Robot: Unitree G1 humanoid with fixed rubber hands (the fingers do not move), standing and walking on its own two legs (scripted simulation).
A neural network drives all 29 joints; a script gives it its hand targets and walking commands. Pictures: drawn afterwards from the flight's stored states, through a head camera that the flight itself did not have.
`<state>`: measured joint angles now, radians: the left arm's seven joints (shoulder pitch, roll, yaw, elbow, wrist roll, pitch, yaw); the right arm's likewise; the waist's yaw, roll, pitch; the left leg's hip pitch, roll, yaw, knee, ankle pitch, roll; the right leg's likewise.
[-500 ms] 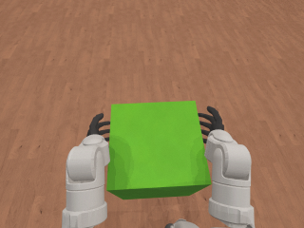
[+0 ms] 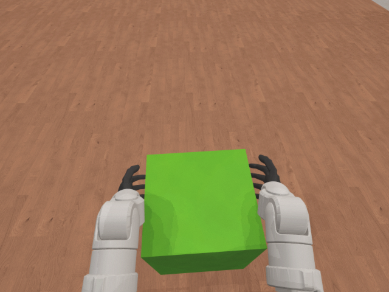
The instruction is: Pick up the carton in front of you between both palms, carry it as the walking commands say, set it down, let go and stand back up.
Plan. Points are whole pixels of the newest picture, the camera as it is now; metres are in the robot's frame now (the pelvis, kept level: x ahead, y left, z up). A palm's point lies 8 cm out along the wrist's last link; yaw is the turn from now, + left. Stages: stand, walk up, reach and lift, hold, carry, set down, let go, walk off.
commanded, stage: carry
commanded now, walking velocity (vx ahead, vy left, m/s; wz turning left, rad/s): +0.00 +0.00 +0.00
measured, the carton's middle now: (199, 217) +0.30 +0.00 -0.04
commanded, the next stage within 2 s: hold in 1.16 s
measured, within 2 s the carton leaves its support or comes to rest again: neither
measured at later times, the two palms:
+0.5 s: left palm (116, 226) +0.24 +0.16 +0.02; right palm (266, 220) +0.25 -0.13 +0.04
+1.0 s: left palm (108, 240) +0.21 +0.17 +0.03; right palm (267, 233) +0.23 -0.13 +0.04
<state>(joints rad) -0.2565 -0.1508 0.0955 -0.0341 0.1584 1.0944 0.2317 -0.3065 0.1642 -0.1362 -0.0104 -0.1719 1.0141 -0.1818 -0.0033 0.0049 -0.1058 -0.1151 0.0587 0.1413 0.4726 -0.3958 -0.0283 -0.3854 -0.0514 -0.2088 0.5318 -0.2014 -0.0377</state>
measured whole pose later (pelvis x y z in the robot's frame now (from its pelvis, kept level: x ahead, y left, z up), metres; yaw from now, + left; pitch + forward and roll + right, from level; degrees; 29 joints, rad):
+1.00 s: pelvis -0.07 +0.02 -0.01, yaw +1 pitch +1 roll +0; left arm -0.21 -0.14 0.15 0.20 0.25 0.77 0.04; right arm -0.24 0.15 -0.19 0.20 -0.26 0.70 -0.03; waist 0.00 0.01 -0.10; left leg -0.18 0.02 0.15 0.56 -0.40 0.04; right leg -0.40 -0.10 -0.20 0.51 -0.12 -0.02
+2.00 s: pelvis -0.13 -0.04 -0.11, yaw +13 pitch +31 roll +2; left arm -0.75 0.00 0.33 0.69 0.24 0.18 -0.02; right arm -0.61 0.27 -0.43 0.37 -0.27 0.18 -0.21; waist -0.05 0.03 -0.03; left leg -1.25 -0.04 -0.06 1.16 -0.46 -0.03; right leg -1.38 0.00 0.02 1.04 -0.21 0.00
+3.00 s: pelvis -0.18 -0.02 -0.33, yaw +14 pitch +49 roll -2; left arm -1.36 0.22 0.07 1.05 0.12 0.25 0.09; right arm -1.09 0.09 -0.64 0.61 -0.16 0.22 -0.14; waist -0.19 0.05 0.01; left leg -2.22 -0.12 -0.02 1.98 -0.62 0.00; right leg -2.33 -0.02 0.07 1.78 -0.31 0.08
